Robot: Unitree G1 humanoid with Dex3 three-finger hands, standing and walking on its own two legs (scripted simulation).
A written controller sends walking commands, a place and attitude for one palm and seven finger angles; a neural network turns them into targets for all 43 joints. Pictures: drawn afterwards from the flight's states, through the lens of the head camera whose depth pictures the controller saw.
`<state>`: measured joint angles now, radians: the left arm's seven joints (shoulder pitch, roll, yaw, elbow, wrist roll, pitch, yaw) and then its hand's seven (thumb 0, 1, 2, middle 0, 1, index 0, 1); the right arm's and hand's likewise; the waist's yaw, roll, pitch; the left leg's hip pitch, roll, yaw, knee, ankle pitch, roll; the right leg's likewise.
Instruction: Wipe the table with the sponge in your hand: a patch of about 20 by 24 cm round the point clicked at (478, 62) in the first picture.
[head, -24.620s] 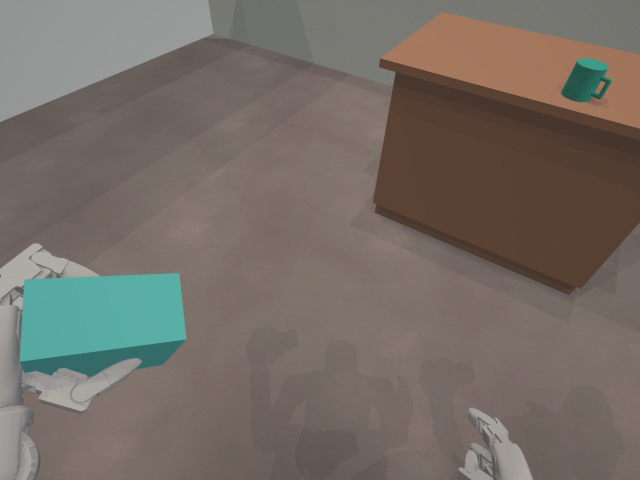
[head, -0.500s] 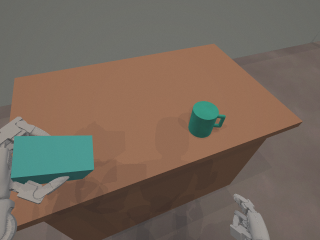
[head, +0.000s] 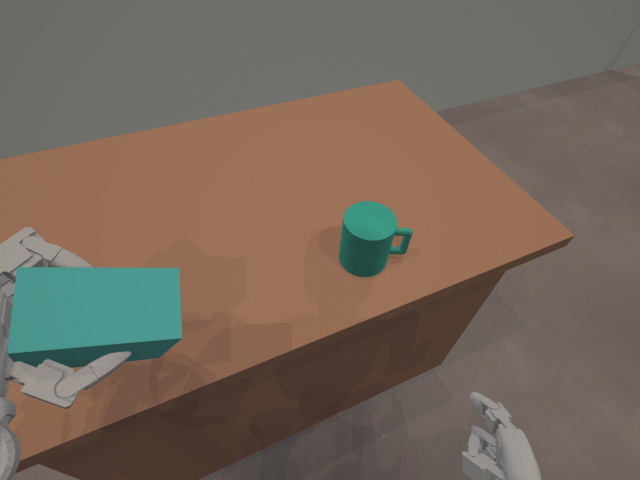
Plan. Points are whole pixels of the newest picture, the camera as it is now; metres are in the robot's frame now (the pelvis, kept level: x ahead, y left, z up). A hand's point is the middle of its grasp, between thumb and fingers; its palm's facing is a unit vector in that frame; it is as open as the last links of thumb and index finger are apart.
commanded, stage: shuffle to correct the standing spot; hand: left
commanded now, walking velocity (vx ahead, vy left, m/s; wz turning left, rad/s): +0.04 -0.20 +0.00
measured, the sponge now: (124, 319) +0.23 +0.21 +0.14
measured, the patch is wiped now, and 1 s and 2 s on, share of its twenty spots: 0.00 0.00 0.00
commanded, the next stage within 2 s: none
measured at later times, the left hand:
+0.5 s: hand (89, 324) +0.22 +0.22 +0.16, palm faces +0.35 -0.85 -0.39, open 10.1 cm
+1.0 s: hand (83, 320) +0.22 +0.23 +0.16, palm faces +0.34 -0.85 -0.40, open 10.1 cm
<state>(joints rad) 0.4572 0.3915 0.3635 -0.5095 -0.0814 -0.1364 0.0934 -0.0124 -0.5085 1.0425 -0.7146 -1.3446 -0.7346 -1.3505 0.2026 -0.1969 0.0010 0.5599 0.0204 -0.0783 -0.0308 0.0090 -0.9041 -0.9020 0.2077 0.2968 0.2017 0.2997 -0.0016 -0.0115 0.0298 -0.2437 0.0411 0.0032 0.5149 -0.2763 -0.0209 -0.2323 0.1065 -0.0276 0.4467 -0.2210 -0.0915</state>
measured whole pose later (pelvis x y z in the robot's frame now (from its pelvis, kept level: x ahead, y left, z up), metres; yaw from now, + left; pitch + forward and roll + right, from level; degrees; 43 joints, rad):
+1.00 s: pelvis +0.00 -0.01 +0.00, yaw +1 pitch +0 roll -1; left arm 0.48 0.41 0.37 -0.55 -0.09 -0.10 0.10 -0.01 -0.51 1.04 -0.71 -1.35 -0.73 -1.35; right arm 0.20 -0.19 0.00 0.55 0.03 -0.04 -0.03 0.01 -0.91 -0.90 0.21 0.30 0.20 0.30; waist -0.01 -0.01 0.05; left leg -0.25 0.06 -0.02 0.54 -0.29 -0.04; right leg -0.22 0.13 -0.05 0.45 -0.23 -0.11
